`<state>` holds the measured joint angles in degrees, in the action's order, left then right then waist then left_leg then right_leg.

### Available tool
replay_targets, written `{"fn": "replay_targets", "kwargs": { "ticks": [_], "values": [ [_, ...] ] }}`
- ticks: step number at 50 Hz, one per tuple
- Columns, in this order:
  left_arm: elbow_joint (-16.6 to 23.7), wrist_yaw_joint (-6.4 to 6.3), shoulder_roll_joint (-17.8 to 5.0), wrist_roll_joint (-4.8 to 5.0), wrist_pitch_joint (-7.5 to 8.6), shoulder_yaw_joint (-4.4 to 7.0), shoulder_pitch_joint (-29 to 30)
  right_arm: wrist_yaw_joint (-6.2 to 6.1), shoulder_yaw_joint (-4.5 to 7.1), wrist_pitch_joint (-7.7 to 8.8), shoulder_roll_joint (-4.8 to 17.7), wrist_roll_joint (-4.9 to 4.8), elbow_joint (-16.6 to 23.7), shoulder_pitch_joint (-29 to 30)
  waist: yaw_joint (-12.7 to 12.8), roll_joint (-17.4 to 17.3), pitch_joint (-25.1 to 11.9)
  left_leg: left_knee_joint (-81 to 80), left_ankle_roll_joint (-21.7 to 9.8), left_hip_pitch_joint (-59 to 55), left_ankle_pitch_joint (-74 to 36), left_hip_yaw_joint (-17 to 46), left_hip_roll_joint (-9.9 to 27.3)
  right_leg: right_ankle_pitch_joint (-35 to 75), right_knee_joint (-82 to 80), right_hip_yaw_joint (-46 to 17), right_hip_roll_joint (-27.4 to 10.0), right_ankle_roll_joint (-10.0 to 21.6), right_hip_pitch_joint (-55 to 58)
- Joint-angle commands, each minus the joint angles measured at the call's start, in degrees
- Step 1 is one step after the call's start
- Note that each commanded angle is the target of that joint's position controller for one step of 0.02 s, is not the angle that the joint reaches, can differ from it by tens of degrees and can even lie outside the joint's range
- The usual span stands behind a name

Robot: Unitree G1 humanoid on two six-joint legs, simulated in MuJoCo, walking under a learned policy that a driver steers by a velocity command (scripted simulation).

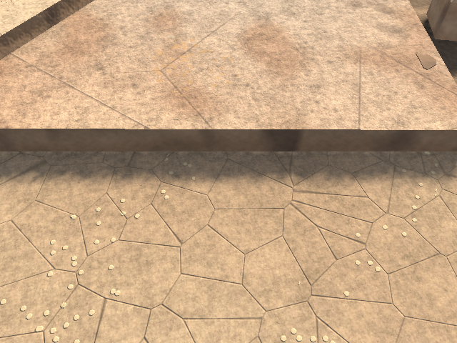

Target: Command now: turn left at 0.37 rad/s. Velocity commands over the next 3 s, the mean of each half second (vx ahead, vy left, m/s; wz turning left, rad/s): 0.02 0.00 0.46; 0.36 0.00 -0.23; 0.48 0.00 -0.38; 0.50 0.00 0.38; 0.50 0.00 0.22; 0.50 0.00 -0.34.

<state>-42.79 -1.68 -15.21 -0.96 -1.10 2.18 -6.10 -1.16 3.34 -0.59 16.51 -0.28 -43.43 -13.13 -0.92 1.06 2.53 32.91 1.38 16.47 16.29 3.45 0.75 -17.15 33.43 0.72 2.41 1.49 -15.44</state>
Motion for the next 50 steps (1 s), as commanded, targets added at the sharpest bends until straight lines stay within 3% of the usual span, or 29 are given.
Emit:
{"fn": "replay_targets", "kwargs": {
  "ticks": [1,3,4,5,6,7,8,9,10,13,16,20,23,24,25,26,27,28,29,31,33,35,40,46,48,50],
  "values": [
    [4.41,-0.34,-4.97,0.42,0.22,2.37,-0.31,-0.44,2.57,1.35,10.08,0.08,5.12,3.43,1.92,-14.96,-4.44,-11.63,-12.03,-3.27,-17.33,20.3,12.53,-4.22,4.28,-1.29,0.97,0.05,-3.03],
    [3.82,0.32,-4.73,0.57,0.87,2.64,-2.97,-0.67,2.72,1.12,9.98,-0.64,6.08,5.45,3.34,-12.73,-6.15,-8.48,-10.36,-3.49,-19.48,19.25,10.79,-2.17,-1.59,-2.18,-0.12,0.92,-0.23],
    [3.26,0.58,-5.74,0.52,1.1,3.06,-4.8,-0.85,2.65,0.65,9.4,-1.01,6.85,6.55,3.84,-10.27,-7.28,-5.67,-8.17,-1.07,-17.35,17.1,8.55,3.74,-6.3,-3.28,-2.26,1.41,4.28],
    [3.11,0.63,-9.35,0.12,0.99,4.07,-5.22,-0.96,2.27,0.23,7.58,-1.02,7.98,6.0,2.21,-2.31,-7.37,0.91,-4.86,4.67,-11.18,11.2,3.67,9.85,-9.78,-8.38,-8.11,3.52,8.42],
    [2.95,0.96,-11.99,-0.01,0.83,4.82,-5.24,-0.95,1.99,-0.11,6.79,-0.92,8.6,4.74,1.43,9.71,-5.19,8.81,-1.22,12.43,1.89,3.01,-3.12,16.61,-14.48,-18.65,-16.15,9.16,10.2],
    [4.06,0.98,-10.23,-0.57,1.21,4.11,-4.42,-0.96,2.68,-0.26,8.47,-0.23,8.46,3.56,2.01,12.47,-5.53,21.99,0.83,16.68,19.18,1.85,-2.56,26.36,-15.88,-25.2,-24.4,15.38,11.44],
    [4.67,0.85,-8.58,-0.68,1.65,3.35,-4.03,-0.78,3.76,-0.5,10.53,-0.52,7.66,2.65,1.59,6.74,-5.34,32.03,1.38,18.05,20.63,4.33,-1.71,31.47,-15.43,-24.26,-25.39,17.22,11.11],
    [5.19,0.66,-8.33,-0.34,1.98,3.21,-1.78,-0.72,4.06,-1.08,10.08,-0.94,6.8,1.56,-0.07,2.85,-4.69,35.4,1.81,18.58,17.73,4.84,-0.79,31.6,-14.48,-19.34,-23.24,15.54,10.8],
    [5.23,0.52,-8.66,0.35,2.24,3.33,-0.08,-0.7,3.76,-1.6,8.8,-1.04,6.62,1.41,-0.55,2.34,-3.23,34.14,2.34,19.95,14.03,4.74,0.23,30.2,-14.59,-15.17,-21.17,13.62,11.1],
    [4.21,-0.51,-9.54,0.34,1.56,3.59,-2.5,-0.15,2.58,-1.94,5.98,-1.37,8.34,5.05,1.82,5.09,-3.34,28.53,4.41,19.45,7.8,0.45,0.81,31.57,-15.27,-7.5,-17.68,12.46,13.63],
    [3.77,-0.84,-11.1,0.47,0.71,4.18,-4.11,0.95,1.61,-1.97,4.61,-1.31,10.84,8.37,3.67,6.15,-5.31,19.19,4.62,15.33,6.93,-2.2,1.95,31.75,-14.98,-3.8,-18.39,12.46,15.99],
    [3.46,0.15,-13.52,1.18,0.35,5.01,-3.98,1.86,1.85,-2.51,5.92,-1.12,12.22,8.38,3.68,7.73,-6.0,9.43,2.78,7.21,6.06,-5.91,1.13,32.2,-13.78,-1.16,-19.83,11.83,13.23],
    [2.49,1.14,-13.89,3.03,0.83,4.98,-3.61,2.16,1.91,-2.88,5.49,-1.09,11.25,5.02,1.31,6.9,-6.03,-3.35,-1.34,-2.59,0.53,-8.35,-0.78,10.4,-13.1,-0.59,-19.5,9.16,7.62],
    [1.82,1.42,-11.81,3.08,1.14,4.25,-4.08,2.0,2.44,-2.72,6.47,-1.21,9.42,1.33,-0.01,5.46,-6.23,-6.82,-3.21,-10.17,0.03,-8.59,-2.15,1.88,-10.34,0.96,-17.8,7.23,2.17],
    [1.15,2.06,-7.37,1.88,1.63,2.56,-4.6,1.54,2.97,-2.39,7.59,-1.48,7.43,-4.18,-1.86,0.08,-7.92,-9.27,-5.29,-20.93,0.42,-3.1,0.81,-6.92,-2.7,4.21,-14.69,4.04,-6.23],
    [3.75,3.08,-1.43,-0.48,2.42,0.26,-2.4,0.64,3.49,-1.62,12.34,-0.39,7.52,-8.42,-2.78,-15.54,-9.77,-14.17,-11.79,-29.57,3.9,19.69,16.71,-20.03,17.62,9.78,-7.37,-1.88,-22.16],
    [4.86,2.75,-7.69,1.57,2.97,2.25,1.05,1.19,3.95,0.28,14.38,0.43,7.97,-8.7,-5.65,-11.85,-6.44,-20.68,-20.38,-21.52,11.61,31.64,24.0,-21.51,27.89,1.81,-5.2,-2.47,-29.62],
    [5.11,2.76,-10.75,3.17,3.15,3.3,2.17,1.38,3.13,1.86,11.9,0.32,7.71,-6.48,-4.59,-9.66,-2.21,-22.63,-19.25,-18.69,17.23,27.41,22.05,-15.82,31.05,-1.47,-7.72,-1.76,-31.29],
    [4.2,2.89,-11.06,3.47,3.19,3.59,0.9,1.29,2.4,2.98,9.53,0.09,7.14,-4.14,-2.88,-10.85,0.76,-23.83,-16.36,-16.6,19.58,22.11,18.8,-9.79,30.54,-2.46,-8.68,-1.0,-31.55],
    [1.88,2.65,-11.03,2.57,3.4,4.02,-1.66,0.86,1.65,4.0,7.5,0.24,6.89,-0.97,-0.86,-9.87,2.78,-25.84,-12.52,-14.7,11.17,13.84,15.03,-0.11,29.01,-4.21,-9.15,-1.17,-29.94],
    [0.35,2.8,-8.99,3.0,3.73,3.75,-3.47,0.45,1.51,5.21,6.35,1.26,6.46,-1.77,-0.37,-7.87,1.94,-26.63,-11.12,-14.95,0.9,7.17,13.39,7.11,29.33,-6.02,-7.84,-1.65,-28.96],
    [-0.06,2.7,-7.5,3.17,3.76,3.56,-3.9,0.31,1.6,5.9,5.71,1.6,5.66,-3.36,-0.69,-6.18,1.41,-26.56,-10.58,-16.46,-5.77,1.88,12.78,11.32,27.22,-7.8,-6.76,-2.51,-30.11],
    [1.63,3.28,-4.96,2.36,3.81,2.58,-0.84,0.1,1.98,6.0,6.43,1.15,3.96,-4.28,-1.75,-5.81,3.21,-28.14,-10.21,-16.18,-11.92,-5.81,12.71,19.41,14.99,-5.94,-6.64,-4.06,-28.92],
    [6.59,5.65,-2.54,2.49,4.55,0.85,7.4,0.04,2.78,4.83,8.19,-0.06,0.79,-9.11,-4.78,-3.81,6.66,-25.52,-10.09,-22.2,-22.84,-11.62,15.11,16.49,4.07,0.61,-6.56,-0.57,-29.27],
    [8.11,6.33,-3.05,2.68,4.61,0.99,7.8,-0.14,2.97,4.13,9.2,-0.26,0.37,-9.05,-3.49,-5.14,4.84,-20.55,-9.29,-24.15,-37.82,-13.47,15.37,11.9,1.92,3.58,-4.46,1.63,-25.39],
    [8.08,6.33,-5.74,2.77,4.21,2.32,2.88,-0.74,3.33,3.42,11.11,-0.4,0.56,-8.3,0.37,-8.34,-1.12,-10.23,-8.06,-25.3,-61.56,-14.8,15.42,6.69,2.76,6.9,-0.13,4.42,-15.71]
  ]
}}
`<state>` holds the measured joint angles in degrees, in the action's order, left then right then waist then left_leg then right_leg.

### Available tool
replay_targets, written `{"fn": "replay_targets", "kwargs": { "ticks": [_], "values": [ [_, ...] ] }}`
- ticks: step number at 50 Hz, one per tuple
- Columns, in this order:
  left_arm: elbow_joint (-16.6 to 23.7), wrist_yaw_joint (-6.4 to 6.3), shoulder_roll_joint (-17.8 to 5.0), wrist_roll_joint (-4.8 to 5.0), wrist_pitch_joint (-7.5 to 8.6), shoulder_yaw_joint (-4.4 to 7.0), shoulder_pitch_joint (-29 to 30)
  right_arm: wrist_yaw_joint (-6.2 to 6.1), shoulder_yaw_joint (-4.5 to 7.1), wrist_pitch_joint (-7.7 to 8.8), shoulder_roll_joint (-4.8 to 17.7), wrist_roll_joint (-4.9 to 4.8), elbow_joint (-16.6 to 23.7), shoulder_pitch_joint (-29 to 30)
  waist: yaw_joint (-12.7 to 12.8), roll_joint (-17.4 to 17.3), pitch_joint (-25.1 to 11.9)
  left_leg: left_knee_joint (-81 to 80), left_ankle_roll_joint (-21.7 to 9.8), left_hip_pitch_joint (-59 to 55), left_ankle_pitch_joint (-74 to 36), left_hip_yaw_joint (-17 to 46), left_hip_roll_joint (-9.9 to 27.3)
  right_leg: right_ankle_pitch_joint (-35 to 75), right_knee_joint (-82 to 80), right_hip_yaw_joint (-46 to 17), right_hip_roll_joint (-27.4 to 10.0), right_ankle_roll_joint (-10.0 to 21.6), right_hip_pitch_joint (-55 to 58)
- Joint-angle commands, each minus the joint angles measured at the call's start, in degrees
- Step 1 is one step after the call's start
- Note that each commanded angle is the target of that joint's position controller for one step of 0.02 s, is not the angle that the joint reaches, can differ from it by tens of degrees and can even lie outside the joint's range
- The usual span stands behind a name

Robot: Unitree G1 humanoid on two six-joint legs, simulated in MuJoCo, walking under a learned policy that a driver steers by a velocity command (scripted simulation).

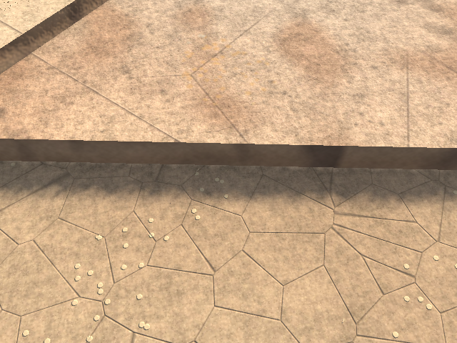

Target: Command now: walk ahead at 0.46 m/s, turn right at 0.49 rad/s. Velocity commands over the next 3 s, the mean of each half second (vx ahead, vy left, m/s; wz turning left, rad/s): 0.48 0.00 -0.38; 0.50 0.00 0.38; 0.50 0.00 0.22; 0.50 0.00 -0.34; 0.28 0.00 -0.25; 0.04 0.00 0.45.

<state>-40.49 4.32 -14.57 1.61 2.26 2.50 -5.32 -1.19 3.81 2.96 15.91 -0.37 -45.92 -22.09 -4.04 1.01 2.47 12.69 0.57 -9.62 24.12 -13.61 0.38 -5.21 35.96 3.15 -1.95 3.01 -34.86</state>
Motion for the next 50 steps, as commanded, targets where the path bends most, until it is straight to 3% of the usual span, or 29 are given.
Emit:
{"fn": "replay_targets", "kwargs": {
  "ticks": [1,2,3,4,5,6,7,8,9,12,16,19,23,24,25,26,27,28,29,30,31,33,36,41,46,48,50],
  "values": [
    [4.6,0.02,-9.13,0.39,0.61,3.4,-4.65,-0.96,2.95,-0.49,12.49,-0.35,3.2,1.11,7.43,-8.62,-5.62,19.47,-6.35,2.78,-74.41,1.7,15.12,-5.95,-0.51,4.85,6.42,4.73,13.25],
    [2.7,-0.89,-12.22,0.41,0.23,5.19,-13.71,-1.16,2.72,-0.33,12.59,-0.78,3.65,2.16,12.79,-6.88,-10.35,32.15,-4.35,11.01,-68.97,0.63,13.1,-2.36,-4.84,2.83,7.38,7.33,28.89],
    [1.21,-2.39,-16.75,0.22,-0.69,6.54,-20.49,-0.91,1.26,0.71,8.09,0.42,5.32,0.35,13.31,2.46,-15.54,51.37,-1.53,31.32,-33.82,1.84,8.37,-6.86,-5.85,-15.27,-3.44,12.32,49.3],
    [2.84,-2.39,-19.73,0.07,0.21,6.52,-18.39,-0.08,-0.89,2.87,2.97,0.53,8.04,-2.17,8.4,11.57,-24.38,69.21,0.81,48.58,9.22,12.44,-3.62,-15.95,-14.34,-50.18,-17.78,23.41,61.02],
    [2.96,-2.33,-14.31,-0.46,0.76,5.03,-18.64,0.81,0.43,4.73,8.47,-1.33,9.07,5.35,12.61,4.53,-22.58,71.4,-0.43,54.22,6.27,21.35,-0.55,-16.83,-19.27,-47.7,-16.77,20.48,59.17],
    [2.56,-2.35,-12.11,-0.52,1.26,4.34,-16.23,1.18,0.35,5.59,8.93,-2.58,10.66,8.59,11.14,2.79,-14.05,67.57,-1.74,55.67,1.29,20.46,2.0,-13.54,-19.94,-38.61,-14.72,17.9,50.98],
    [3.01,-2.32,-10.84,-0.26,1.52,3.86,-12.04,0.84,0.19,5.93,8.14,-1.41,10.46,8.76,7.59,-2.26,-8.49,61.49,-1.89,53.36,-2.18,19.68,4.5,-8.08,-20.38,-32.18,-11.65,15.68,41.47],
    [3.86,-2.49,-8.94,-0.49,1.67,3.32,-8.74,0.61,0.66,5.6,8.63,0.1,9.93,8.3,5.49,-1.87,-5.68,56.99,-1.29,50.12,-4.39,19.48,6.02,-2.41,-21.26,-27.71,-9.4,14.76,34.84],
    [4.94,-2.83,-8.57,-1.2,1.64,3.03,-6.83,0.78,0.86,4.86,8.68,0.52,9.66,6.94,3.75,-0.25,-4.37,55.85,-0.59,46.81,-6.0,19.45,6.72,0.96,-22.81,-25.45,-8.04,14.82,29.68],
    [4.51,-3.59,-9.94,-0.9,2.05,3.38,-6.21,0.8,0.39,3.1,6.99,1.51,9.73,5.88,2.14,0.72,-2.63,49.21,2.67,44.07,-8.94,17.14,6.63,8.76,-24.77,-20.43,-6.21,15.27,20.82],
    [2.57,-4.48,-10.23,-0.61,1.9,3.2,-8.7,1.07,-1.18,3.21,3.86,1.36,11.37,14.38,5.81,2.57,-1.29,29.81,4.04,40.51,-25.79,14.75,4.65,6.63,-23.94,-12.84,-1.75,11.04,17.25],
    [0.55,-4.37,-11.21,-0.42,1.78,3.19,-12.97,1.98,-1.29,3.91,4.22,0.0,12.34,19.43,8.87,3.71,-1.52,21.53,3.23,38.49,-32.52,14.59,2.9,1.04,-23.02,-14.67,-4.26,9.98,20.94],
    [-1.1,-4.29,-11.76,-0.71,1.47,3.23,-14.28,2.91,-0.39,4.16,6.76,-0.49,13.24,20.33,8.42,4.88,-0.39,17.8,-1.36,42.36,-25.28,15.63,3.21,4.74,-19.43,-17.34,-10.35,8.4,31.88],
    [-1.98,-4.04,-12.06,-4.43,1.69,3.13,-15.99,3.58,-1.14,1.98,5.27,4.25,11.74,17.11,7.26,6.57,-1.39,17.94,-2.47,36.82,-20.54,12.55,2.11,9.81,-18.06,-15.18,-8.04,5.95,31.97],
    [-2.18,-3.94,-11.57,-4.62,1.89,3.12,-15.57,3.47,-0.49,1.26,6.29,4.46,10.24,12.37,5.02,6.03,-2.43,17.3,-3.75,31.08,-17.05,11.37,-0.09,19.19,-12.72,-13.29,-6.95,4.64,32.12],
    [-2.5,-3.95,-10.7,-4.56,2.0,2.78,-16.08,2.92,0.3,1.25,7.99,4.28,7.63,4.47,1.27,3.29,-6.29,15.94,-5.45,22.45,-14.57,11.64,-1.43,25.9,-1.4,-10.15,-4.3,3.39,31.69],
    [-1.37,-4.06,-8.27,-4.38,1.92,2.04,-17.31,2.44,1.03,1.52,11.94,4.44,6.55,-4.83,-2.04,-3.67,-13.66,15.82,-7.99,10.62,-14.77,23.89,8.54,15.38,16.07,-6.1,-1.45,1.82,25.26],
    [0.35,-3.57,-4.92,-2.64,1.93,1.49,-24.49,2.46,3.19,0.87,19.74,3.8,5.5,-5.78,2.18,-22.64,-18.73,6.81,-16.54,-2.5,-11.71,54.25,20.23,-20.13,34.45,-1.36,8.91,-1.35,5.39],
    [-0.34,-3.99,-9.09,-4.71,1.64,1.72,-20.47,3.06,2.38,0.26,14.66,1.22,6.14,-2.25,1.89,-12.8,-15.61,3.07,-16.05,-1.65,-4.65,60.35,18.83,-22.38,38.2,-7.58,5.62,-0.73,-1.94],
    [0.3,-3.61,-9.91,-4.27,1.7,1.82,-14.74,3.02,1.68,0.12,11.17,1.07,6.79,2.11,2.0,-6.37,-9.33,3.87,-15.05,4.16,-4.39,49.85,16.94,-16.27,38.02,-7.84,2.58,-0.68,-3.25],
    [0.84,-3.35,-9.16,-4.2,2.01,1.32,-11.46,3.14,1.22,0.17,9.3,1.23,6.25,3.37,2.02,-3.37,-6.23,3.32,-14.17,9.42,-10.74,43.76,14.07,-13.1,34.5,-7.32,0.85,-0.71,-1.75],
    [1.01,-3.16,-8.01,-4.9,1.1,0.85,-11.07,2.88,0.65,0.43,7.65,0.8,4.42,3.45,3.98,-5.29,-3.96,1.83,-12.49,15.02,-19.51,36.46,9.61,-12.36,28.01,-6.71,-1.13,-1.52,2.57],
    [0.7,-2.96,-7.09,-4.93,0.05,0.26,-11.41,2.75,1.04,0.95,8.52,0.49,2.66,1.32,4.34,-5.76,-4.49,0.88,-14.55,16.09,-26.35,33.66,8.09,-12.86,24.06,-5.36,-1.0,-3.31,3.45],
    [3.13,-2.93,-5.92,-4.62,0.06,-0.66,-1.61,2.2,1.56,0.32,8.98,0.54,0.48,-2.02,1.62,-5.43,-0.26,-2.11,-14.62,17.03,-21.13,33.22,6.42,-4.4,10.84,-4.39,-1.53,-5.84,-1.0],
    [5.32,-2.89,-5.7,-3.54,0.93,-1.23,5.33,1.82,2.19,0.18,9.8,1.08,-1.05,-4.69,-0.65,-5.61,-0.58,2.07,-12.83,15.73,-27.52,33.96,5.65,0.65,0.43,-4.01,0.83,-6.04,2.88],
    [5.42,-3.1,-6.43,-3.34,1.36,-1.08,4.74,1.53,2.43,0.12,10.32,1.38,-0.82,-3.57,0.33,-6.05,-0.99,4.69,-11.46,16.14,-30.47,35.75,6.2,-0.47,-2.63,-4.68,1.58,-5.19,7.25],
    [4.0,-3.69,-7.84,-3.26,1.87,-0.51,-0.21,1.33,2.7,0.08,11.09,1.49,-0.11,-0.65,3.29,-5.89,-1.96,8.7,-9.41,19.02,-32.67,37.37,5.81,-3.31,-6.32,-4.58,2.89,-3.89,16.73]
  ]
}}
Over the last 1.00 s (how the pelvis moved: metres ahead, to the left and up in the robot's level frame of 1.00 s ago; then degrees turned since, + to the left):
0.16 0.08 -0.01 5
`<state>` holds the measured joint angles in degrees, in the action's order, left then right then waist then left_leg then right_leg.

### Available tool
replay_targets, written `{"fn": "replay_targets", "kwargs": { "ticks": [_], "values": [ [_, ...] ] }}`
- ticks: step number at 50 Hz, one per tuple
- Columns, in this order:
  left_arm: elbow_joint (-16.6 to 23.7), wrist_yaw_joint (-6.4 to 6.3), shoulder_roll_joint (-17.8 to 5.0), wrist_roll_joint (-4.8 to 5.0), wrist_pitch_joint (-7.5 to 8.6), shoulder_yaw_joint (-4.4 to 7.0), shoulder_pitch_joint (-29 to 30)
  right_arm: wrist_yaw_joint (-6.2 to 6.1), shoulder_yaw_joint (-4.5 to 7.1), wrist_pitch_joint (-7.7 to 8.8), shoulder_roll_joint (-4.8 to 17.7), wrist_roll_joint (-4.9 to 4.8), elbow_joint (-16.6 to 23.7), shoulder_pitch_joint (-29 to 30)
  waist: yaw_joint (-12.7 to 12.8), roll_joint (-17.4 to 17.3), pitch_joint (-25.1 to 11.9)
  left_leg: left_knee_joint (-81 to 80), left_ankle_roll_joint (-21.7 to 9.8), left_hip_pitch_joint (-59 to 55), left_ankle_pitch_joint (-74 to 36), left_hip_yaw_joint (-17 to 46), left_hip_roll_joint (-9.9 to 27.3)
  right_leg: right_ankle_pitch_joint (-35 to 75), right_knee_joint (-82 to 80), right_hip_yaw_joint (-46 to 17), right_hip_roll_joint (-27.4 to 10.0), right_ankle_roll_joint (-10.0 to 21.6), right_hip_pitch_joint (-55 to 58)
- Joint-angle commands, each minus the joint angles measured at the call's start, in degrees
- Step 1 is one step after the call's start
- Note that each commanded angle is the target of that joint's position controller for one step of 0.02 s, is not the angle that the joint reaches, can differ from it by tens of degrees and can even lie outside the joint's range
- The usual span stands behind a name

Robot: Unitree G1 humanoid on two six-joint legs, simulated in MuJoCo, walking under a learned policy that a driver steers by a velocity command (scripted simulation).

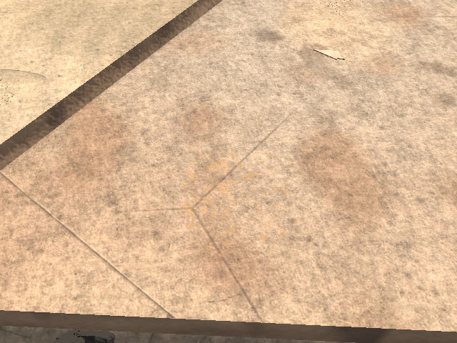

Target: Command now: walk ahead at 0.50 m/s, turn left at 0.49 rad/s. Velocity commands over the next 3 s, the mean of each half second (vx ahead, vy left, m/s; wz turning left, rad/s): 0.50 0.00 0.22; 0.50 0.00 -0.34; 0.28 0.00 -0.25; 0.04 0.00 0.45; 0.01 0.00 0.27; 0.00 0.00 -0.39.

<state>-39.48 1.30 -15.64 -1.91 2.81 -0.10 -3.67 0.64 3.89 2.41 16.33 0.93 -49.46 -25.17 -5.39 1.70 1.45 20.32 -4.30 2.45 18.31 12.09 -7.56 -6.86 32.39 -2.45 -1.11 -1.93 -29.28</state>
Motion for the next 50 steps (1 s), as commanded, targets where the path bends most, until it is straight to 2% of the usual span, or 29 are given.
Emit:
{"fn": "replay_targets", "kwargs": {
  "ticks": [1,2,3,4,5,6,8,11,15,19,22,24,25,26,27,28,29,30,32,33,37,40,42,44,45,46,48,49,50],
  "values": [
    [1.28,-1.32,-7.49,-0.08,1.89,2.51,-7.16,-0.42,2.43,0.89,10.45,-0.09,3.39,3.43,7.46,-4.95,-3.13,6.67,-3.25,8.22,-29.93,10.02,11.64,-0.87,-6.41,1.79,2.6,2.26,18.77],
    [0.09,-2.12,-10.21,-1.03,2.7,3.38,-13.13,-0.09,1.62,1.5,7.96,-0.7,3.39,3.03,10.09,-0.75,-7.71,17.51,-1.56,11.06,-28.29,6.41,8.2,-3.46,-8.69,-3.42,-3.16,4.59,28.25],
    [0.04,-2.92,-14.46,-2.1,2.64,4.3,-20.0,-0.17,0.23,1.99,3.22,-1.79,4.96,1.35,11.87,7.55,-14.86,32.56,0.16,19.51,-10.36,-0.67,3.2,-15.94,-12.76,-20.43,-17.09,8.34,39.84],
    [-1.1,-2.75,-17.79,-1.56,1.43,5.47,-18.63,-0.22,0.11,1.54,3.51,-1.2,5.68,-3.21,8.04,16.6,-13.34,39.98,0.69,31.01,13.35,-5.42,-1.23,-19.51,-19.62,-40.64,-23.62,13.61,40.05],
    [-1.08,-2.18,-11.9,-0.48,0.99,4.64,-15.71,-0.55,0.42,0.47,6.34,0.51,3.12,-2.37,6.55,6.37,-6.76,44.4,0.03,32.79,9.38,-3.82,4.11,-26.45,-19.1,-37.66,-22.04,13.91,33.77],
    [-0.82,-1.64,-7.56,0.15,1.02,3.58,-13.06,0.13,0.39,0.35,6.32,0.94,3.02,1.48,6.7,1.73,-1.89,43.39,0.21,31.89,5.08,-4.17,5.3,-23.58,-19.9,-29.18,-18.14,12.76,28.24],
    [-1.94,-1.64,-5.2,-0.11,1.6,2.74,-11.94,0.94,0.06,0.08,4.86,1.6,3.65,5.6,6.0,3.77,0.78,39.82,1.15,30.11,1.32,-5.41,7.3,-8.01,-21.63,-17.18,-13.19,10.84,23.72],
    [-4.41,-1.12,-5.87,0.39,3.12,2.97,-14.62,1.57,-0.54,-0.34,3.75,1.83,3.57,6.65,5.22,4.35,-1.81,39.23,2.25,28.92,-1.59,-6.35,6.58,10.85,-20.71,-9.9,-11.27,11.65,24.46],
    [-6.84,-1.07,-5.67,0.94,3.3,2.96,-16.54,2.21,-1.72,-0.23,2.59,2.2,5.99,15.57,6.15,3.75,0.04,30.33,4.01,32.22,-6.78,-9.69,8.58,13.18,-22.93,-5.06,-10.41,12.46,24.65],
    [-9.38,-0.78,-6.39,0.63,2.8,3.1,-19.5,2.01,-3.55,-0.17,0.15,1.16,7.33,22.18,7.69,5.51,-0.25,18.55,3.79,23.92,-9.99,-15.65,7.94,22.56,-20.26,-0.65,-8.98,11.16,22.62],
    [-10.89,-0.83,-7.01,0.76,2.42,3.25,-20.93,0.81,-3.65,0.01,0.94,0.98,6.69,20.59,6.5,4.76,-0.97,16.13,1.47,17.7,-8.86,-16.93,5.94,32.78,-15.1,-1.41,-10.98,11.48,23.06],
    [-11.04,-1.01,-7.57,1.63,2.01,3.33,-19.19,-0.19,-2.69,0.64,2.32,1.68,2.85,9.66,1.1,1.31,-5.4,7.44,-1.0,5.78,-10.57,-17.85,3.65,41.63,-0.25,1.19,-8.42,10.24,23.25],
    [-10.59,-1.1,-6.63,2.41,2.11,2.97,-18.92,-0.96,-1.67,1.16,4.72,2.25,0.91,2.41,-1.96,-0.28,-8.9,4.37,-2.24,-6.46,-12.14,-12.87,8.01,32.37,10.86,1.57,-6.26,8.72,15.15],
    [-8.42,-1.06,-0.91,2.18,2.16,1.5,-19.63,-1.58,-0.51,1.44,10.59,3.12,0.71,-2.62,-1.93,-11.9,-12.59,0.17,-4.79,-14.99,-17.7,7.55,26.34,-5.86,29.36,4.66,-0.63,6.46,3.54],
    [-9.24,-1.72,-1.55,2.06,0.97,2.05,-24.48,-1.37,0.99,0.31,14.51,1.36,0.07,-3.01,0.13,-13.69,-12.76,-3.71,-11.13,-14.24,-15.48,19.8,33.07,-22.79,41.99,2.59,4.79,5.73,-6.16],
    [-9.99,-1.91,-3.65,0.36,0.08,2.58,-22.47,-0.98,0.55,-0.23,10.24,0.21,0.61,0.67,0.8,-6.27,-6.23,-5.4,-12.29,-7.95,1.26,16.0,31.03,-21.2,48.4,0.08,1.33,5.9,-11.04],
    [-9.26,-1.41,-3.02,-0.07,-0.03,2.74,-19.18,-0.6,-0.75,-0.03,5.4,0.17,1.33,5.03,2.06,-5.64,-0.32,-8.11,-10.77,-1.61,10.5,11.24,27.46,-18.11,50.42,0.47,-0.41,5.97,-13.65],
    [-8.89,-0.99,-2.31,0.01,-0.35,2.98,-17.97,-0.45,-1.5,0.34,2.8,0.38,1.08,7.04,3.76,-6.06,2.88,-10.4,-8.19,2.87,11.91,7.03,24.45,-15.83,51.15,0.77,-1.44,5.76,-14.38],
    [-8.5,-0.31,-0.67,-0.03,-1.59,2.97,-17.73,-1.02,-2.1,1.59,1.07,0.77,-0.42,6.72,5.81,-6.57,4.19,-11.59,-5.76,6.69,4.99,0.73,21.99,-12.2,56.3,0.45,-1.94,5.33,-15.96],
    [-7.8,-0.6,1.85,0.09,-2.18,2.6,-16.26,-0.89,-2.13,2.27,0.55,1.2,-2.31,3.4,5.16,-6.51,3.39,-10.82,-6.71,6.06,1.57,-0.36,23.23,-13.81,67.04,2.05,-0.29,5.64,-20.17],
    [0.41,-3.24,7.53,0.94,-3.26,0.42,-3.73,-0.07,-2.98,3.69,-1.16,1.36,-7.61,-2.78,5.79,-5.66,5.8,-10.69,-6.13,4.69,2.95,-4.79,25.33,-19.08,89.81,-0.75,0.71,8.7,-44.32],
    [6.93,-3.18,8.38,0.55,-3.25,-1.39,3.91,-0.26,-4.05,3.99,-1.63,1.28,-9.98,-2.68,8.33,-2.7,7.4,-13.11,-1.92,11.37,3.72,-12.49,21.23,-16.91,78.55,1.43,0.31,8.92,-44.77],
    [10.0,-2.42,8.89,0.11,-3.61,-2.01,6.02,-2.02,-4.26,3.99,-0.27,0.97,-11.05,-3.6,9.06,-4.13,5.46,-14.97,-2.4,10.95,-5.49,-14.71,20.82,-14.55,70.78,3.02,-0.56,8.24,-41.11],
    [10.27,-1.05,7.17,0.16,-4.11,-2.48,5.87,-3.3,-4.01,3.46,1.79,-0.53,-10.26,-3.26,8.65,-3.69,3.56,-20.18,-4.62,9.73,-17.05,-19.37,19.61,-14.63,54.03,9.29,-2.37,7.91,-30.08],
    [9.59,-0.78,7.07,0.67,-4.25,-2.47,5.77,-3.48,-4.36,3.27,0.95,-1.48,-9.84,-4.27,7.31,-2.64,1.62,-20.21,-5.36,7.53,-33.07,-21.75,19.84,-16.26,48.05,13.35,-1.55,9.18,-22.72],
    [8.97,-0.71,7.22,0.83,-4.29,-2.62,4.53,-3.54,-4.31,3.14,2.38,-2.01,-9.1,-4.56,8.0,-2.48,-0.78,-15.89,-4.89,4.82,-59.31,-24.19,20.59,-16.4,42.66,17.1,0.72,10.41,-15.32],
    [6.43,-0.55,5.67,0.92,-4.15,-1.73,-2.14,-4.14,-2.69,1.58,7.4,-1.17,-7.72,-5.25,10.63,-9.23,-9.4,0.27,-4.16,-6.83,-93.77,-25.09,23.53,-21.2,34.68,19.18,6.07,11.94,-7.58],
    [4.67,-0.09,3.67,0.85,-3.63,-0.86,-8.54,-3.89,-1.79,0.75,9.11,-0.46,-6.39,-4.25,12.73,-13.3,-14.62,11.82,-3.78,-11.44,-97.95,-24.69,25.01,-24.16,29.83,16.36,8.13,13.98,-2.21],
    [3.56,0.43,0.41,0.75,-2.68,0.44,-14.28,-2.82,-1.09,0.77,9.95,-0.74,-4.35,-2.43,15.69,-14.49,-19.55,25.87,-2.21,-7.95,-90.18,-25.32,24.44,-20.59,20.25,9.35,8.6,16.46,9.8]
  ]
}}
Over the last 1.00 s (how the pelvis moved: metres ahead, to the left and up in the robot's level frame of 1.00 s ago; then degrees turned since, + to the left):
0.57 -0.03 0.02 3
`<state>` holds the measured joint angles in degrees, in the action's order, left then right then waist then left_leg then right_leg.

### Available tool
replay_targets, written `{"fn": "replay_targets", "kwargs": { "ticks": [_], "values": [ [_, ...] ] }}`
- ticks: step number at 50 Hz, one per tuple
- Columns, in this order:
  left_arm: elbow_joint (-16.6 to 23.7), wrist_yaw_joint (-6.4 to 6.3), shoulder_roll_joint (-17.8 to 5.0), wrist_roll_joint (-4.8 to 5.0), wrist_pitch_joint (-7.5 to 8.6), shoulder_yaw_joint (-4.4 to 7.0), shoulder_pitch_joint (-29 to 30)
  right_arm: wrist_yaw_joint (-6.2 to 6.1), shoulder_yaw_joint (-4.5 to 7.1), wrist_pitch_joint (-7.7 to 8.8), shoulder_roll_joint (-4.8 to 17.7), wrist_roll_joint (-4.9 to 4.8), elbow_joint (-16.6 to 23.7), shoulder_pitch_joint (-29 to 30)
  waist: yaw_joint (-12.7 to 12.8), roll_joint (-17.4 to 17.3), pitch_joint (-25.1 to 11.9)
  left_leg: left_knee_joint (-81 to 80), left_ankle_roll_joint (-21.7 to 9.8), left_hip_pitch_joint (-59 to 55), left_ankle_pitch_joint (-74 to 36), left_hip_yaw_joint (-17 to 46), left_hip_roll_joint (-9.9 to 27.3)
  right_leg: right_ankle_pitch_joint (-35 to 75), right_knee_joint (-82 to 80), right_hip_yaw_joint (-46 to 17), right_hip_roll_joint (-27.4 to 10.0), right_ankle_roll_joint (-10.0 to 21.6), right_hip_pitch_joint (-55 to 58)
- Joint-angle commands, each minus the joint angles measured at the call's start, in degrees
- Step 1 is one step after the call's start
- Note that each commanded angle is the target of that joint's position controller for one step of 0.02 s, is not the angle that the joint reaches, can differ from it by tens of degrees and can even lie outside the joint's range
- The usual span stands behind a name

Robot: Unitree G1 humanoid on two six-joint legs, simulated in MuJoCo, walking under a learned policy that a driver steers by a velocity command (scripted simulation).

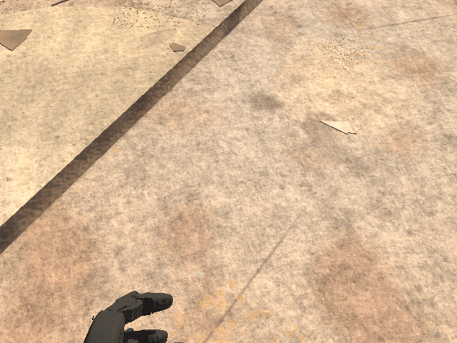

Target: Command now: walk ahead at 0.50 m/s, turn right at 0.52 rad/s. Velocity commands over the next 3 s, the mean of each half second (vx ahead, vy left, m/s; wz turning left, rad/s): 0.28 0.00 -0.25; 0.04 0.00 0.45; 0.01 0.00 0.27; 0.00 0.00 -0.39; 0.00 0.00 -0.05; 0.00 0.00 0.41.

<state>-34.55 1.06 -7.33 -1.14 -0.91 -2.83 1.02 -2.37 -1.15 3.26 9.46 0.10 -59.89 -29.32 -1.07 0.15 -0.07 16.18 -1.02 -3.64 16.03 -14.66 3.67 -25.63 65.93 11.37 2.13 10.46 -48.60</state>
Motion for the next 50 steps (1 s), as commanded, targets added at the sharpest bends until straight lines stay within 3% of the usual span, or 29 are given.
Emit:
{"fn": "replay_targets", "kwargs": {
  "ticks": [1,2,3,4,5,6,7,8,9,10,12,13,16,19,21,23,24,25,26,27,28,29,30,32,35,39,46,48,50],
  "values": [
    [-2.79,0.1,-13.6,0.37,1.13,5.64,-20.52,1.5,3.3,0.93,12.48,0.38,10.85,1.28,10.07,-3.38,-19.5,50.22,-2.65,20.62,-54.52,2.61,7.43,-15.52,-25.84,-30.61,-3.6,8.42,43.68],
    [-0.34,-1.16,-24.94,3.11,0.97,9.26,-18.38,2.67,2.48,3.5,9.12,2.12,13.84,8.76,10.23,12.83,-23.54,76.24,-0.75,44.02,-2.18,16.26,-9.08,-12.91,-52.44,-74.8,-20.01,16.3,56.57],
    [-2.35,-1.72,-19.91,1.22,2.16,7.42,-19.4,4.5,4.68,5.79,11.96,0.85,14.42,11.12,9.72,3.04,-20.28,89.72,-1.8,52.73,-2.5,27.93,-6.05,-6.45,-54.72,-76.25,-21.87,11.4,55.69],
    [-5.5,-0.8,-15.3,0.63,3.47,5.85,-21.42,4.52,4.21,5.84,10.69,-1.19,16.11,13.52,7.42,-2.13,-10.82,93.53,-3.16,55.93,-2.17,25.48,-4.76,-1.65,-51.78,-66.59,-20.65,8.42,47.13],
    [-7.08,0.49,-11.31,0.85,4.48,4.66,-17.96,3.61,3.32,5.54,7.53,-1.12,18.84,16.63,2.38,-7.5,-0.49,93.34,-3.48,57.71,-0.53,22.22,-2.99,11.24,-48.12,-53.52,-16.87,5.39,35.34],
    [-7.65,1.3,-6.97,0.43,4.9,3.34,-13.82,2.83,2.96,4.52,6.63,-0.93,18.97,14.98,-1.69,-5.42,1.95,93.65,-3.82,56.5,-0.12,20.4,-1.31,21.4,-45.66,-40.78,-12.49,3.52,28.62],
    [-8.13,1.82,-5.46,0.7,4.91,3.09,-11.5,2.66,2.0,3.53,5.08,-0.72,19.81,12.34,-4.32,-2.4,2.95,90.8,-4.4,53.94,-2.57,20.02,0.31,27.72,-43.57,-30.61,-8.49,-0.17,23.49],
    [-7.39,1.37,-5.34,1.25,4.75,3.32,-9.9,2.46,1.63,2.92,4.51,-0.52,21.37,12.72,-5.48,-0.84,3.42,86.23,-3.78,52.17,-2.98,18.85,-0.1,31.36,-44.21,-24.85,-5.1,-0.16,19.92],
    [-7.32,1.26,-7.59,1.9,4.72,4.03,-8.68,1.96,1.53,2.18,5.73,-0.22,22.83,13.94,-6.52,-1.45,4.29,71.85,-3.24,48.33,-3.34,16.21,-0.14,33.53,-46.37,-19.32,-1.41,-1.73,16.11],
    [-6.59,1.13,-8.33,1.74,5.3,4.23,-9.4,1.38,2.16,2.13,6.89,0.71,23.45,15.91,-5.32,-0.88,1.9,62.89,-2.72,44.09,-6.18,13.63,-1.43,42.81,-48.06,-17.2,0.49,-2.94,16.57],
    [-7.33,-0.39,-11.01,1.09,5.44,5.04,-13.14,0.24,2.35,2.04,6.33,1.29,24.25,19.13,-2.82,1.55,-2.06,49.05,-0.64,41.51,-13.35,10.23,-3.83,56.57,-48.35,-14.23,0.59,-5.08,23.19],
    [-7.6,-1.5,-12.11,1.42,5.13,5.35,-14.3,-0.04,2.11,2.01,5.28,0.95,24.07,19.93,-1.85,2.71,-4.36,40.89,0.24,40.26,-17.15,10.38,-4.26,57.83,-47.76,-12.69,0.43,-6.32,28.01],
    [-9.78,-3.9,-12.68,2.15,3.88,5.17,-19.67,0.92,2.15,1.23,4.41,-0.71,24.27,26.07,2.16,5.28,-7.38,21.9,1.29,39.18,-23.5,10.12,-6.23,61.71,-48.29,-11.68,-3.06,-9.87,42.76],
    [-10.02,-4.87,-14.16,1.03,3.39,5.73,-19.74,3.68,2.93,1.24,6.72,-1.02,24.41,27.3,3.79,5.64,-6.8,16.71,-0.06,37.56,-26.41,11.69,-5.74,62.33,-46.13,-11.59,-7.41,-10.04,50.25],
    [-9.23,-5.48,-14.75,0.55,2.69,6.31,-17.18,5.1,3.93,1.66,9.69,-0.61,24.44,24.74,2.25,5.79,-5.79,14.93,-1.51,36.49,-20.3,13.31,-5.47,64.77,-41.28,-13.02,-10.08,-8.42,52.67],
    [-7.15,-5.92,-15.31,0.44,1.51,6.83,-13.41,5.73,5.22,2.02,12.57,-0.31,22.12,16.23,-1.61,4.49,-7.2,10.01,-3.37,30.46,-17.3,12.68,-6.38,68.9,-30.17,-12.94,-9.74,-8.38,53.54],
    [-5.53,-5.72,-15.68,0.12,1.51,6.87,-10.5,5.28,5.71,2.41,13.72,0.13,20.62,9.45,-5.22,2.13,-10.28,6.58,-5.98,18.44,-28.34,16.36,-3.71,59.93,-17.59,-11.29,-6.37,-9.86,46.4],
    [-3.11,-5.08,-12.56,-1.65,1.63,6.12,-12.43,4.62,6.04,2.46,15.69,1.0,21.27,9.07,-2.06,-9.33,-13.04,11.14,-11.83,4.18,-51.81,31.06,6.33,13.8,1.28,-10.1,2.92,-11.96,29.74],
    [-3.44,-3.59,-10.07,-0.95,1.84,5.14,-22.27,3.47,5.95,1.79,17.64,3.85,24.31,14.63,4.25,-17.38,-20.5,5.35,-24.25,-4.51,-40.44,56.55,17.49,-12.15,16.83,-17.9,8.21,-14.09,15.89],
    [-4.83,-2.39,-15.28,0.16,2.14,5.97,-21.7,2.71,5.61,0.74,13.43,2.31,27.1,19.16,2.31,-8.73,-18.23,1.6,-22.49,0.83,-21.4,54.83,15.22,-7.09,19.82,-22.13,4.21,-12.18,13.52],
    [-3.57,-2.04,-16.62,0.65,1.87,6.42,-15.78,1.92,4.48,-0.17,10.21,0.96,28.44,21.74,1.84,-1.38,-10.86,0.51,-19.03,8.77,-9.54,48.15,11.62,-2.51,19.35,-20.44,2.62,-11.9,11.62],
    [-2.55,-2.33,-15.9,0.12,1.6,6.44,-12.28,1.85,4.01,-0.77,9.82,0.0,28.69,22.46,2.22,4.49,-6.41,-1.85,-16.37,15.77,-2.69,44.83,9.09,-0.11,16.14,-19.1,1.18,-11.95,11.13],
    [-1.25,-2.87,-15.28,-0.3,1.17,6.42,-11.31,1.67,4.29,-1.02,11.29,-0.33,28.9,22.53,2.91,4.02,-4.82,-2.55,-14.96,20.08,0.59,43.38,6.69,2.33,12.3,-19.23,0.03,-12.19,12.28],
    [-0.9,-3.39,-13.32,0.16,0.68,6.17,-13.11,1.57,4.6,-1.65,11.81,0.11,29.16,21.63,3.52,-0.77,-3.87,-2.81,-12.97,23.56,0.09,40.06,2.43,4.49,7.46,-18.07,-0.61,-13.07,14.44],
    [-1.08,-5.12,-11.82,0.47,0.73,5.89,-12.7,0.91,5.42,-2.64,12.96,0.17,28.91,18.01,1.71,-3.95,-7.0,-0.39,-12.06,19.11,-7.46,38.12,1.11,4.63,-0.06,-17.03,-0.53,-14.99,13.34],
    [-0.56,-6.2,-11.9,0.72,0.5,6.38,-9.7,-0.07,6.31,-4.11,14.21,-0.39,29.62,17.23,0.11,-6.67,-8.08,0.8,-9.69,16.75,-1.94,40.18,0.61,7.11,-6.17,-18.21,-0.95,-16.17,12.65],
    [-1.19,-4.85,-11.7,1.8,2.74,6.81,-7.47,-0.4,7.12,-5.9,13.44,0.08,31.21,17.67,-1.42,-9.97,-6.68,1.75,-9.82,15.75,-1.09,45.27,0.79,5.57,-20.48,-18.34,0.18,-14.35,19.63],
    [-1.84,-4.02,-12.3,2.2,3.41,7.11,-8.3,-0.17,7.36,-6.23,13.62,-0.18,31.52,17.81,-1.24,-10.38,-6.62,2.48,-9.96,14.98,-4.82,47.4,1.03,5.1,-26.37,-18.12,0.97,-13.5,23.44],
    [-3.04,-3.12,-13.05,2.43,3.9,7.65,-11.15,-0.07,7.58,-6.5,13.77,-1.17,31.77,18.7,0.75,-10.01,-6.5,4.02,-8.87,15.25,-6.61,48.73,-0.02,9.39,-36.96,-17.57,1.1,-12.32,29.48]
  ]
}}
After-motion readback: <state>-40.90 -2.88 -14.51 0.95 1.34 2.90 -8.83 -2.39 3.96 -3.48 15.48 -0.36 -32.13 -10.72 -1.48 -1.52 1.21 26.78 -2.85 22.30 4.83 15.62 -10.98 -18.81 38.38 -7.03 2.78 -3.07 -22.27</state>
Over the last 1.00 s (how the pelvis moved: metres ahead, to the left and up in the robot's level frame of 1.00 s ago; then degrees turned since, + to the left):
0.49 -0.02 0.01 -7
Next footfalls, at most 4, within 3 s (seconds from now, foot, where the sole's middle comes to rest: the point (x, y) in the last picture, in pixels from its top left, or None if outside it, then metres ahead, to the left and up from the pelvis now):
0.48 left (228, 334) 0.44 0.01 -0.66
1.04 right None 0.41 -0.19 -0.66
1.46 left None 0.31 0.04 -0.66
1.78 right None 0.39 -0.20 -0.66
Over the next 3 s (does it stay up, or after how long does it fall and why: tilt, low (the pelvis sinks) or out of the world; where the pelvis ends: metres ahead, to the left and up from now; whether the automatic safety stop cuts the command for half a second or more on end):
stays up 0.31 -0.06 0.10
